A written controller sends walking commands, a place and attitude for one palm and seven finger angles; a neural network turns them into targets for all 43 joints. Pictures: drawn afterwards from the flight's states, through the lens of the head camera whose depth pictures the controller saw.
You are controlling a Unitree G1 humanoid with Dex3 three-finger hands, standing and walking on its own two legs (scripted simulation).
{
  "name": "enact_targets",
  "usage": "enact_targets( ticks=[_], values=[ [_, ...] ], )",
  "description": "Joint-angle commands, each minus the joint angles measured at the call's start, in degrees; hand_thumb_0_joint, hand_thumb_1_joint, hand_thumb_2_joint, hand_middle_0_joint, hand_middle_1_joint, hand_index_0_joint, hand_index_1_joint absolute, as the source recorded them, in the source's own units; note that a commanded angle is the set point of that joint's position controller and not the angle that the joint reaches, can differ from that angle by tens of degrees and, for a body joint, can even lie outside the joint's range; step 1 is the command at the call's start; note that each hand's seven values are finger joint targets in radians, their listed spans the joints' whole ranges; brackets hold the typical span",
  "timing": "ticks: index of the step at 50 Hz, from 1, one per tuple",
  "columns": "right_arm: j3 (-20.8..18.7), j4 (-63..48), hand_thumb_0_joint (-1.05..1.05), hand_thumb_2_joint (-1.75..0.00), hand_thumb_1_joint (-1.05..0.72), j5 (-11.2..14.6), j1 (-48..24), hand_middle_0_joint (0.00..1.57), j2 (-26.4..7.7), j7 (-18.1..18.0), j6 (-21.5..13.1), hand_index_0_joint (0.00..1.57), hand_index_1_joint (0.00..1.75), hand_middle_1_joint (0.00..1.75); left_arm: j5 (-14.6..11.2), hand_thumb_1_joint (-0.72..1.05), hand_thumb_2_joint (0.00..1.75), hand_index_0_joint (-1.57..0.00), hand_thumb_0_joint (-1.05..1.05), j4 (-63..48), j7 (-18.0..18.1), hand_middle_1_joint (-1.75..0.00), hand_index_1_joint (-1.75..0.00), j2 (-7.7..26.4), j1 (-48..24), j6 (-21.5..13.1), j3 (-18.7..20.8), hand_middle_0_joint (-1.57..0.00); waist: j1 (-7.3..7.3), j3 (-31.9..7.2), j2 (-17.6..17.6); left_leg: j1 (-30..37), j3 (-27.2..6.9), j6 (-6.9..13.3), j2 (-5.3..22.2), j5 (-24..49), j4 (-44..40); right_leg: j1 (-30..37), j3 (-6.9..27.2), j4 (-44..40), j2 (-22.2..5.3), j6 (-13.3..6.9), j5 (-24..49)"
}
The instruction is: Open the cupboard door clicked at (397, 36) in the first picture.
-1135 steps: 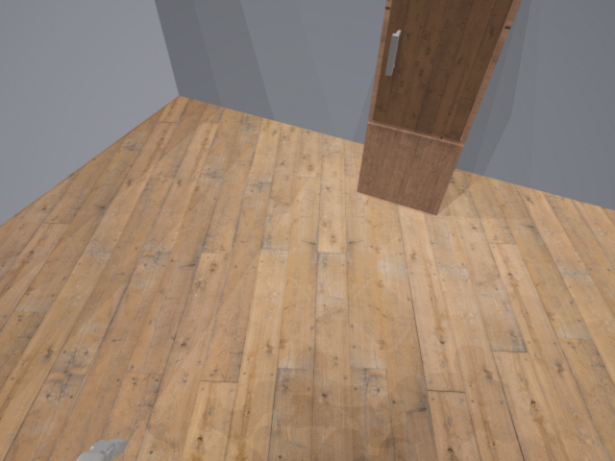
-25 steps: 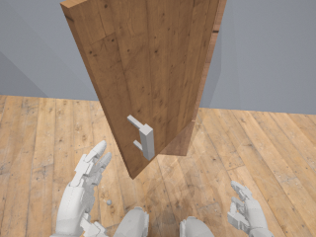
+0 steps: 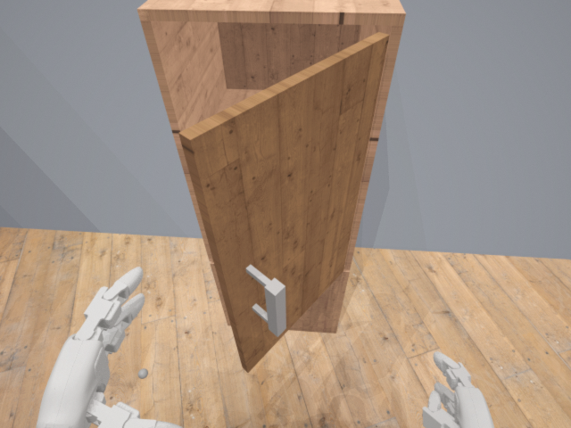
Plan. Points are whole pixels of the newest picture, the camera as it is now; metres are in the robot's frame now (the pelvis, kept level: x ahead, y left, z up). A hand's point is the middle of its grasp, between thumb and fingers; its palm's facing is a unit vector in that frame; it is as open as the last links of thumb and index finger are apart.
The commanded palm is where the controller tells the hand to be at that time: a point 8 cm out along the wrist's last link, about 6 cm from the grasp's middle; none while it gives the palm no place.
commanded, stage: draw the hand back to the body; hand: left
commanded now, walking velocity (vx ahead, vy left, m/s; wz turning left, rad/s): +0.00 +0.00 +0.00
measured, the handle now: (266, 301) +0.32 +0.06 -0.01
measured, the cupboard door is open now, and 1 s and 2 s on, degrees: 52 52 52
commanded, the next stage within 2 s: step back with the hand held close in 0.96 s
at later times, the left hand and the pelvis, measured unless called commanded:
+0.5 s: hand (29, 288) +0.21 +0.26 +0.19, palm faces +0.38 -0.82 -0.42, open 10.0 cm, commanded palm +0.16 +0.31 +0.21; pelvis +0.02 +0.02 +0.05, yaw +0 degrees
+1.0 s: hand (10, 281) +0.20 +0.27 +0.21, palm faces +0.44 -0.81 -0.40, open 7.5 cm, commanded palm +0.15 +0.30 +0.23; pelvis +0.01 +0.01 +0.06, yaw -1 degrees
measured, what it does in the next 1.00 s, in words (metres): rises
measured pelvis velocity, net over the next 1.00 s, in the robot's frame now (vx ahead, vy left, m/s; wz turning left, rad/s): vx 0.01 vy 0.01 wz -0.01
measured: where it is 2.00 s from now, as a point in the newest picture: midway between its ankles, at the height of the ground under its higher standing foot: outside the picture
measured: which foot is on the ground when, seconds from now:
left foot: down 0.00-1.00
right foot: down 0.00-1.00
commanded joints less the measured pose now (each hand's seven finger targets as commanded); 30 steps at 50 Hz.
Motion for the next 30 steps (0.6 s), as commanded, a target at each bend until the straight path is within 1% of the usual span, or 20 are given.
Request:
enact_targets(
  ticks=[1, 2, 4, 5, 7, 9, 10, 11, 14, 15, 16, 18, 19, 20, 21, 24, 26, 28, 29, 30],
  values=[
    [-1.45, -9.06, 0.00, -0.90, -0.90, -0.50, -5.77, 0.20, -4.87, -1.36, -2.37, 0.20, 0.30, 0.30, 2.51, -0.08, 0.48, -0.16, 0.00, -12.90, 5.70, -0.30, -0.30, 5.57, 1.38, 1.91, 4.70, -0.16, 0.78, 0.33, -2.99, 11.14, -1.99, 0.28, 1.55, 13.41, -12.86, 4.48, 3.21, -14.91, -3.08, 1.35, 13.40],
    [-1.30, -8.81, 0.00, -0.90, -0.90, -0.55, -5.85, 0.20, -4.94, -1.48, -2.43, 0.20, 0.30, 0.30, 2.70, -0.05, 0.50, -0.17, 0.00, -12.64, 6.27, -0.30, -0.30, 6.05, -0.35, 2.39, 5.12, -0.17, 0.60, 1.27, -3.70, 12.08, -2.12, 0.29, 1.64, 12.41, -13.91, 4.73, 3.01, -15.85, -3.03, 1.40, 12.27],
    [-0.94, -8.08, 0.00, -0.90, -0.90, -0.68, -6.22, 0.20, -5.12, -1.71, -2.87, 0.20, 0.30, 0.30, 3.07, 0.02, 0.52, -0.17, 0.00, -12.44, 7.35, -0.30, -0.30, 7.04, -2.69, 2.87, 6.47, -0.17, 0.67, 2.14, -3.09, 14.40, -2.21, 0.38, 1.67, 11.64, -15.89, 5.84, 2.97, -17.76, -3.12, 1.34, 11.36],
    [-0.83, -7.55, 0.00, -0.90, -0.90, -0.64, -6.52, 0.20, -5.41, -1.78, -3.19, 0.20, 0.30, 0.30, 3.25, 0.06, 0.54, -0.17, 0.00, -12.41, 7.89, -0.30, -0.30, 8.03, -4.24, 3.00, 7.40, -0.17, 0.77, 1.94, -3.56, 15.30, -2.48, 0.36, 1.61, 11.56, -16.92, 7.24, 3.12, -18.67, -3.14, 1.24, 11.18],
    [-0.48, -6.73, 0.00, -0.90, -0.90, -0.73, -6.61, 0.20, -5.49, -1.76, -3.96, 0.20, 0.30, 0.30, 3.51, 0.13, 0.57, -0.17, 0.00, -13.31, 8.39, -0.30, -0.30, 8.10, -5.98, 3.00, 7.78, -0.17, 0.86, 2.09, -1.19, 17.87, -2.92, 0.26, 1.76, 11.96, -18.87, 8.11, 2.99, -19.37, -3.26, 1.11, 11.47],
    [-0.21, -5.84, 0.00, -0.90, -0.90, -0.81, -7.03, 0.20, -5.60, -1.60, -4.81, 0.20, 0.30, 0.30, 3.62, 0.20, 0.60, -0.18, 0.00, -14.59, 8.70, -0.30, -0.30, 8.65, -6.97, 2.97, 8.79, -0.18, 1.26, 1.40, 0.35, 20.16, -3.46, 0.08, 1.91, 14.03, -20.68, 10.15, 2.71, -19.85, -3.22, 1.03, 13.02],
    [-0.06, -4.97, 0.00, -0.90, -0.90, -0.89, -7.61, 0.20, -5.66, -1.52, -5.15, 0.20, 0.30, 0.30, 3.67, 0.23, 0.62, -0.18, 0.00, -13.30, 8.94, -0.30, -0.30, 9.56, -7.30, 3.29, 10.03, -0.18, 1.54, 2.19, 0.45, 20.50, -3.44, 0.01, 1.92, 14.60, -21.43, 11.39, 2.78, -20.64, -3.35, 0.93, 13.79],
    [0.07, -4.54, 0.00, -0.90, -0.90, -0.92, -7.74, 0.20, -5.56, -1.37, -5.55, 0.20, 0.30, 0.30, 3.48, 0.27, 0.63, -0.18, 0.00, -13.65, 9.01, -0.30, -0.30, 9.35, -7.55, 3.21, 10.44, -0.18, 1.53, 2.30, -0.22, 21.21, -3.75, -0.17, 2.04, 15.80, -22.35, 12.43, 2.60, -20.86, -3.33, 0.97, 14.64],
    [0.01, -2.94, 0.00, -0.90, -0.90, -0.95, -8.39, 0.20, -5.56, -0.83, -6.48, 0.20, 0.30, 0.30, 3.25, 0.37, 0.68, -0.18, 0.00, -13.52, 9.02, -0.30, -0.30, 10.32, -7.66, 3.21, 12.98, -0.18, 1.97, 2.89, 0.84, 23.71, -3.50, -0.65, 2.35, 20.19, -24.24, 15.12, 2.58, -22.45, -3.25, 0.95, 17.55],
    [0.01, -2.34, 0.00, -0.90, -0.90, -1.01, -8.74, 0.20, -5.74, -0.58, -6.68, 0.20, 0.30, 0.30, 3.15, 0.41, 0.69, -0.18, 0.00, -13.04, 9.10, -0.30, -0.30, 11.45, -7.53, 3.14, 14.50, -0.18, 2.44, 2.19, 0.61, 24.16, -3.43, -0.81, 2.30, 22.65, -24.62, 17.22, 2.58, -23.00, -3.36, 0.76, 19.23],
    [0.06, -2.09, 0.00, -0.90, -0.90, -1.00, -8.96, 0.20, -5.62, -0.36, -6.83, 0.20, 0.30, 0.30, 2.99, 0.44, 0.70, -0.18, 0.00, -13.49, 8.86, -0.30, -0.30, 10.88, -7.76, 3.19, 14.46, -0.18, 2.31, 2.90, 0.82, 25.19, -3.51, -1.17, 2.53, 25.48, -25.19, 17.68, 2.51, -23.20, -3.30, 0.87, 20.68],
    [-0.14, -1.12, 0.00, -0.90, -0.90, -1.05, -9.22, 0.20, -5.66, 0.12, -7.12, 0.20, 0.30, 0.30, 2.77, 0.51, 0.74, -0.19, 0.00, -13.13, 8.64, -0.30, -0.30, 11.35, -8.95, 3.05, 16.08, -0.19, 2.33, 3.33, 0.59, 27.07, -3.28, -1.63, 2.85, 28.38, -26.26, 18.69, 2.38, -24.44, -3.14, 1.05, 22.09],
    [-0.19, -0.84, 0.00, -0.90, -0.90, -1.16, -9.36, 0.20, -5.91, 0.29, -7.19, 0.20, 0.30, 0.30, 2.63, 0.55, 0.75, -0.19, 0.00, -13.43, 8.58, -0.30, -0.30, 11.88, -10.10, 2.97, 16.89, -0.19, 2.39, 3.08, 0.55, 27.61, -3.34, -1.79, 2.86, 28.99, -26.84, 19.54, 2.35, -24.89, -3.10, 1.05, 22.44],
    [-0.31, -0.24, 0.00, -0.90, -0.90, -1.24, -10.20, 0.20, -5.91, 0.36, -7.12, 0.20, 0.30, 0.30, 2.39, 0.58, 0.76, -0.19, 0.00, -10.97, 8.60, -0.30, -0.30, 12.21, -9.63, 3.28, 18.12, -0.19, 2.59, 4.60, -1.71, 27.00, -3.24, -1.68, 2.91, 28.79, -27.43, 20.42, 2.28, -25.77, -3.01, 0.89, 23.08],
    [-0.42, -0.15, 0.00, -0.90, -0.90, -1.20, -10.52, 0.20, -6.07, 0.52, -7.05, 0.20, 0.30, 0.30, 2.22, 0.62, 0.78, -0.19, 0.00, -11.69, 8.41, -0.30, -0.30, 11.91, -10.77, 3.14, 18.22, -0.19, 2.37, 4.55, -1.27, 27.86, -2.88, -1.67, 2.96, 28.44, -28.17, 20.87, 2.44, -26.29, -3.09, 1.05, 23.13],
    [-0.69, 0.82, 0.00, -0.90, -0.90, -1.30, -11.01, 0.20, -6.22, 0.64, -6.90, 0.20, 0.30, 0.30, 1.85, 0.73, 0.82, -0.19, 0.00, -10.81, 8.42, -0.30, -0.30, 13.62, -14.03, 2.87, 21.49, -0.19, 2.53, 5.23, -1.37, 29.08, -2.40, -1.48, 2.80, 26.44, -29.82, 22.11, 2.66, -28.08, -2.90, 1.07, 22.69],
    [-0.66, 1.41, 0.00, -0.90, -0.90, -1.32, -11.67, 0.20, -6.24, 0.81, -6.98, 0.20, 0.30, 0.30, 1.66, 0.80, 0.86, -0.20, 0.00, -11.00, 8.43, -0.30, -0.30, 14.38, -16.35, 2.43, 22.86, -0.20, 2.63, 5.64, 1.05, 29.67, -2.40, -1.61, 2.71, 25.83, -30.89, 23.40, 2.82, -28.97, -3.03, 0.82, 22.36],
    [-0.85, 2.05, 0.00, -0.90, -0.90, -1.49, -11.79, 0.20, -6.37, 0.99, -7.32, 0.20, 0.30, 0.30, 1.73, 0.87, 0.88, -0.20, 0.00, -12.38, 8.59, -0.30, -0.30, 15.66, -18.75, 1.76, 24.63, -0.20, 2.86, 4.37, 4.18, 31.22, -2.46, -1.91, 2.78, 26.74, -31.87, 24.62, 2.90, -29.61, -3.05, 0.73, 22.48],
    [-0.95, 2.44, 0.00, -0.90, -0.90, -1.43, -11.87, 0.20, -6.31, 1.05, -7.49, 0.20, 0.30, 0.30, 1.74, 0.90, 0.90, -0.20, 0.00, -12.55, 8.61, -0.30, -0.30, 15.98, -19.70, 1.54, 25.20, -0.20, 2.82, 4.10, 4.10, 32.12, -2.64, -2.03, 2.90, 27.25, -32.16, 24.63, 2.84, -29.96, -2.94, 0.78, 22.45],
    [-0.94, 2.83, 0.00, -0.90, -0.90, -1.61, -12.17, 0.20, -6.44, 1.18, -7.64, 0.20, 0.30, 0.30, 1.71, 0.90, 0.90, -0.20, 0.00, -11.01, 8.32, -0.30, -0.30, 14.50, -18.45, 1.58, 24.00, -0.20, 2.87, 4.78, 4.41, 32.12, -2.49, -1.97, 2.84, 28.33, -32.21, 25.18, 2.92, -30.38, -2.97, 0.68, 23.19]
  ],
)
